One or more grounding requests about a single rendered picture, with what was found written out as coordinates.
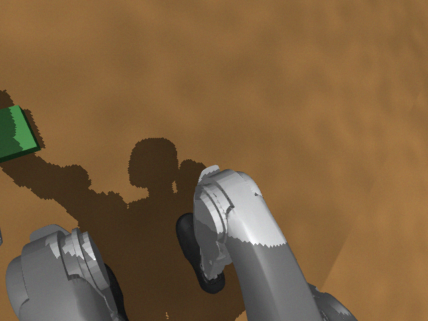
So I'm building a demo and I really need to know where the right robot foot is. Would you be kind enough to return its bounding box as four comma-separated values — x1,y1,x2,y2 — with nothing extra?
176,213,225,294

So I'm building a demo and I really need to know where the small box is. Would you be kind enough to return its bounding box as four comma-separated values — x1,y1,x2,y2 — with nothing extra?
0,105,41,163

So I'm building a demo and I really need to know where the right robot hand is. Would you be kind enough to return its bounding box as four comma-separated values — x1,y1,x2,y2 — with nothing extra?
308,283,358,321

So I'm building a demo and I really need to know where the left robot foot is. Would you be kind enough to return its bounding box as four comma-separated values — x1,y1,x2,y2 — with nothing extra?
104,263,129,321

